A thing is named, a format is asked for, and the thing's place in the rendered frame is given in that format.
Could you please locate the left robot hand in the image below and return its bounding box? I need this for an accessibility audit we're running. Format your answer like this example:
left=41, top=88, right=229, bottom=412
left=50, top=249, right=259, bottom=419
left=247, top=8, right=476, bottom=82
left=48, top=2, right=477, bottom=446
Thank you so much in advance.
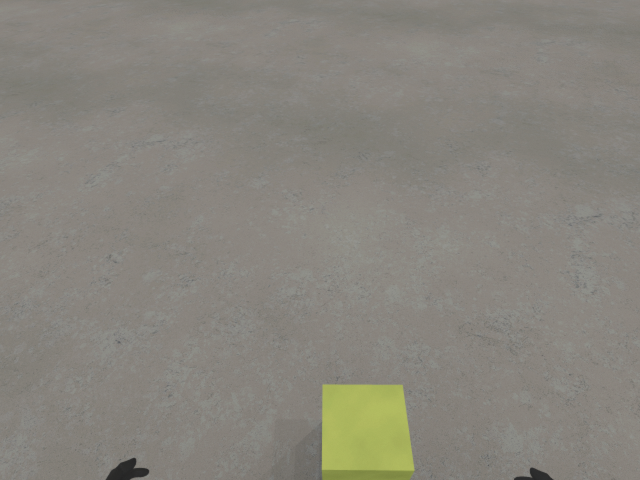
left=106, top=458, right=149, bottom=480

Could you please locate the carton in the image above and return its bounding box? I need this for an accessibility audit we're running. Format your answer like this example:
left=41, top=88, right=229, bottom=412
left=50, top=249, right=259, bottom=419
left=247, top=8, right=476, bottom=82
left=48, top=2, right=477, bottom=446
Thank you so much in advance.
left=322, top=385, right=415, bottom=480

